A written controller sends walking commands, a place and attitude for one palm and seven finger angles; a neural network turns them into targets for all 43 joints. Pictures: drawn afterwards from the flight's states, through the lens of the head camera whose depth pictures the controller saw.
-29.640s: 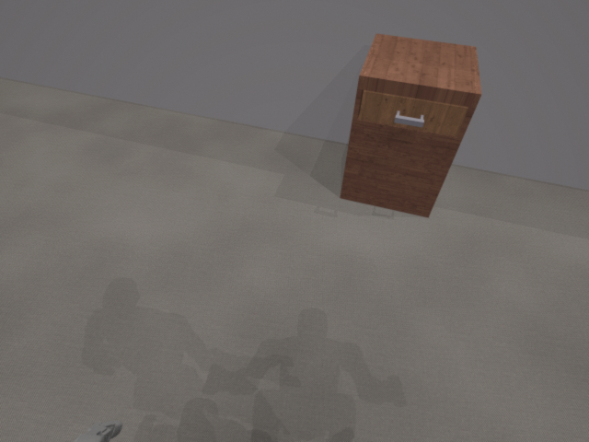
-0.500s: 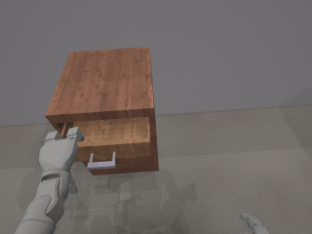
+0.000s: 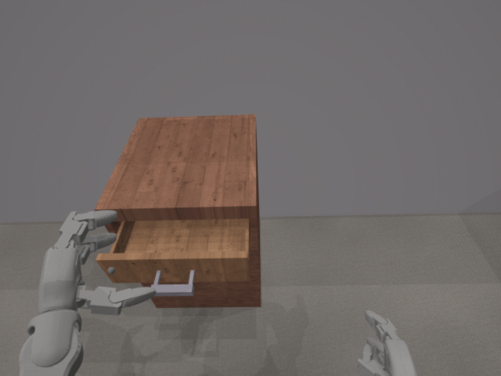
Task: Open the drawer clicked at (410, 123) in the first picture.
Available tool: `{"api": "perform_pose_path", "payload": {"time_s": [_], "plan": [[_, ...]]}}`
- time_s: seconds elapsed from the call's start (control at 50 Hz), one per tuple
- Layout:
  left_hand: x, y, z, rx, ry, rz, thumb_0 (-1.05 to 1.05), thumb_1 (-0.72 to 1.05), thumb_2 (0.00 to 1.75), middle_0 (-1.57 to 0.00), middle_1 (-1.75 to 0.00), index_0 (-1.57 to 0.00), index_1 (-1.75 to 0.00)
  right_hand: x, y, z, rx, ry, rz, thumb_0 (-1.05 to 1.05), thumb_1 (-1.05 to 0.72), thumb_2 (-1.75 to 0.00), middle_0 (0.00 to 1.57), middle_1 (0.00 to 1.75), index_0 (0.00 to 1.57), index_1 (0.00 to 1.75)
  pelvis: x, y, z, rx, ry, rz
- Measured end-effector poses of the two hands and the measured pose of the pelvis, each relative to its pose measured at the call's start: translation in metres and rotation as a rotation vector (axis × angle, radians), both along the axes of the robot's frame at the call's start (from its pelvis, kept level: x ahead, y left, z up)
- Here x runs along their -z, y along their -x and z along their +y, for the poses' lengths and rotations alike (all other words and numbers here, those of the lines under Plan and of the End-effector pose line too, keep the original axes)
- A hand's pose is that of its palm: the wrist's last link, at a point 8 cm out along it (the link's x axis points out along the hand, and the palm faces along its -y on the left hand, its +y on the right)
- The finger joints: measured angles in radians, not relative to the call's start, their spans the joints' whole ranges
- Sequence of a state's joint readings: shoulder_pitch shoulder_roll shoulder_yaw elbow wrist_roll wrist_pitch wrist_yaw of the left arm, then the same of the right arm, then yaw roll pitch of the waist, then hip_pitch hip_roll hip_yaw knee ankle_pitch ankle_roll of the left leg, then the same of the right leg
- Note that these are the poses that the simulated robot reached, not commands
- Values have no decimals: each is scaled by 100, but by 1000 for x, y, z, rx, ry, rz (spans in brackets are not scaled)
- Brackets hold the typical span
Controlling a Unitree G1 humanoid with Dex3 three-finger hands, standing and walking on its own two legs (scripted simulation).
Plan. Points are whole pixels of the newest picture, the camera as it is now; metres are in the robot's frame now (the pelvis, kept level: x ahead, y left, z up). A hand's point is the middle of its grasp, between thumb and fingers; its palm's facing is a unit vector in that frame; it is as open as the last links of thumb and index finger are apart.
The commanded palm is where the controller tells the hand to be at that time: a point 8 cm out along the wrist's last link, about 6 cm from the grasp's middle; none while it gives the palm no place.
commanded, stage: draw the hand back to the body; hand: left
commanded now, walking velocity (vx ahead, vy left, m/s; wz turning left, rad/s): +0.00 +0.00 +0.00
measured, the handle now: (173, 282) +0.39 +0.25 -0.25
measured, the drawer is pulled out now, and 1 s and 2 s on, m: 0.12 0.12 0.12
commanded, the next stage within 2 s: step back with the hand held close in 0.68 s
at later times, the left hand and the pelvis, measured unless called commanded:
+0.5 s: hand (46, 285) +0.17 +0.25 +0.17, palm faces +0.42 -0.81 -0.42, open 8.4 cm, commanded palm +0.13 +0.28 +0.18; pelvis +0.00 +0.00 +0.01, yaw +0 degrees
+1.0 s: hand (41, 289) +0.17 +0.26 +0.16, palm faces +0.34 -0.81 -0.48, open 7.4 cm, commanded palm +0.11 +0.30 +0.18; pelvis -0.03 +0.02 +0.01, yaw -1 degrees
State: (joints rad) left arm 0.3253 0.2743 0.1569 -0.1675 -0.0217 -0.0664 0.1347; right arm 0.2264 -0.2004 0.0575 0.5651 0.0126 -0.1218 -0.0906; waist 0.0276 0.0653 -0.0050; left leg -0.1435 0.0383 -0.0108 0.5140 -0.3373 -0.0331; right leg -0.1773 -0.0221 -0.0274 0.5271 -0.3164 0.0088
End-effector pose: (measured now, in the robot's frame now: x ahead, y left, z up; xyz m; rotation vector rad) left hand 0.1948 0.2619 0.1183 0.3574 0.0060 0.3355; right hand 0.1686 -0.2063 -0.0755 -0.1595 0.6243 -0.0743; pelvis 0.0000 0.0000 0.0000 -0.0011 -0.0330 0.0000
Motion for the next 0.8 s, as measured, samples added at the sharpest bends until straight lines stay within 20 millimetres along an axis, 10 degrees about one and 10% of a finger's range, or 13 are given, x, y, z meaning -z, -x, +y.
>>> {"api": "perform_pose_path", "payload": {"time_s": [0.44,0.8], "plan": [[-71,60,16,-37,-161,-155,0,53,74,-24,-53,-24,-54,-9,-11,-8,25,10,-41,1,-90,-90,20,30,20,30,-7,1,3,5,6,-19],[-64,67,26,-40,-130,-154,1,87,90,-22,-31,-22,-31,-8,8,5,11,18,-20,1,-90,-90,20,30,20,30,-8,11,13,8,8,-34]]}}
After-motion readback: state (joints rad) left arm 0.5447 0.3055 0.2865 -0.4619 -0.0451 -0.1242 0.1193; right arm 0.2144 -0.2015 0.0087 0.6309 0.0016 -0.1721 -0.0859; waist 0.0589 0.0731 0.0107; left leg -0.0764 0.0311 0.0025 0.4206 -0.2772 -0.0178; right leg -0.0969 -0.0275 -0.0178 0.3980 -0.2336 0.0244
